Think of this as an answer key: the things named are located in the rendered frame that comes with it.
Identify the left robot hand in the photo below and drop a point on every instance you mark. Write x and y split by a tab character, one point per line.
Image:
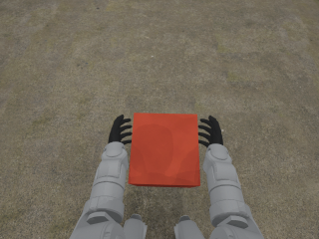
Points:
116	135

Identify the left robot forearm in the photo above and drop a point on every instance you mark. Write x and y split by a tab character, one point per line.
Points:
106	199

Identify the carton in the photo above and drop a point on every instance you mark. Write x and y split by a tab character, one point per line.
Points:
164	151

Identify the robot left thigh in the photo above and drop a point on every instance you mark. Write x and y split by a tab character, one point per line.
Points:
135	229

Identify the right robot upper arm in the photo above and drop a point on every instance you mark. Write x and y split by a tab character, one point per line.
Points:
226	231

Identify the right robot forearm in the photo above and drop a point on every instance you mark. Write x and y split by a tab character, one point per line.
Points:
224	190

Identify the right robot hand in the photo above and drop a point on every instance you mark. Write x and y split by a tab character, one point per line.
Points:
215	136

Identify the left robot upper arm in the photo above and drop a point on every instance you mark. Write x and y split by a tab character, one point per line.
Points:
103	230

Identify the robot right shin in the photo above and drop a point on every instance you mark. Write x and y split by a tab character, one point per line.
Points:
183	218

